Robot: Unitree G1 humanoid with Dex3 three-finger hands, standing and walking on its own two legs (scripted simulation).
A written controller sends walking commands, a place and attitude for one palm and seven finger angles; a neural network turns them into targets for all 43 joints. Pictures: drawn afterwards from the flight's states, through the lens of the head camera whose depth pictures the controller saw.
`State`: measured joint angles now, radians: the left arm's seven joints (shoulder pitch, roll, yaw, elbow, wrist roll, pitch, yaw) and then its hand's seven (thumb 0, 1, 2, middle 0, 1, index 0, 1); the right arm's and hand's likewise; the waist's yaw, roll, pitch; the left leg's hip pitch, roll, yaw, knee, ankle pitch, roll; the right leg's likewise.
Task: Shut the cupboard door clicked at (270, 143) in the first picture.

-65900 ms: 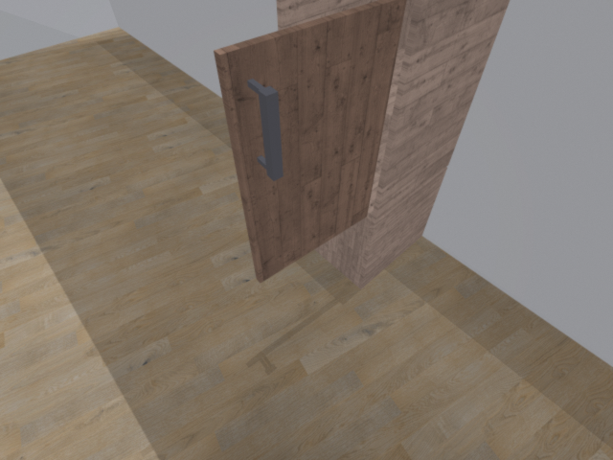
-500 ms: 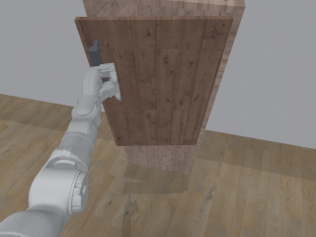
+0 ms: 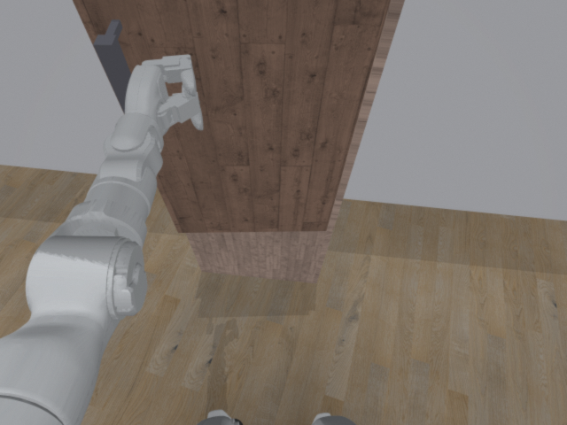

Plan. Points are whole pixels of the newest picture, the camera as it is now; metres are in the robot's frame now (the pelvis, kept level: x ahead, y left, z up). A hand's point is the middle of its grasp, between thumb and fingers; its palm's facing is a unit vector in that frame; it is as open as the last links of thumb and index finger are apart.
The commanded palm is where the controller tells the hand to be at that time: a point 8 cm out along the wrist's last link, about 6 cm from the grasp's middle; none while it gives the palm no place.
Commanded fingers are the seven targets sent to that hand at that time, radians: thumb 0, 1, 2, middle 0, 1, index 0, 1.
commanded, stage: push the door shut along its arc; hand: left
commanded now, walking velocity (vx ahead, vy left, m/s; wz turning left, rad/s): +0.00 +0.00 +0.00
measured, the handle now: (132, 88) +0.56 +0.16 +0.15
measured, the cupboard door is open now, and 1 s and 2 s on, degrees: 7 0 0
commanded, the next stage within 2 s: pull the fist back off the door in 0.64 s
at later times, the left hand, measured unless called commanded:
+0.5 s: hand (205, 79) +0.57 +0.06 +0.15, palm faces -0.27 -0.96 -0.01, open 2.8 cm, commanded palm +0.59 +0.08 +0.15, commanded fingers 0.00 0.90 0.90 -1.30 -1.50 -1.30 -1.50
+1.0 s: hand (220, 74) +0.58 +0.03 +0.15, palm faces +0.24 -0.97 -0.01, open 2.9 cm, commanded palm +0.57 +0.06 +0.15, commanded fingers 0.00 0.90 0.90 -1.30 -1.50 -1.30 -1.50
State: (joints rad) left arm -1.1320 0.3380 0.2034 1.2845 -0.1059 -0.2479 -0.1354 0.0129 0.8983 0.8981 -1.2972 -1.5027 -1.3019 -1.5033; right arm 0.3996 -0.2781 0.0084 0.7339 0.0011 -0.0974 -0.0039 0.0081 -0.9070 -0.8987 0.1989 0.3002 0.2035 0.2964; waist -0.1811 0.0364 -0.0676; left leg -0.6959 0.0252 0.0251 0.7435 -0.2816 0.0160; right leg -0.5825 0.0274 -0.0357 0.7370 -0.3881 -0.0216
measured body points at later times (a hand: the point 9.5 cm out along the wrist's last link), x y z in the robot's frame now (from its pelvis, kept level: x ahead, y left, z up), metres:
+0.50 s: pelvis +0.01 -0.01 -0.01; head +0.14 +0.00 +0.42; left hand +0.58 +0.11 +0.15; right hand -0.04 -0.27 -0.12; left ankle +0.04 +0.11 -0.71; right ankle -0.02 -0.11 -0.71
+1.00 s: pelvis -0.01 +0.00 -0.03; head +0.11 +0.02 +0.40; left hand +0.56 +0.08 +0.15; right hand -0.06 -0.25 -0.13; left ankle +0.04 +0.11 -0.71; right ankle -0.02 -0.11 -0.71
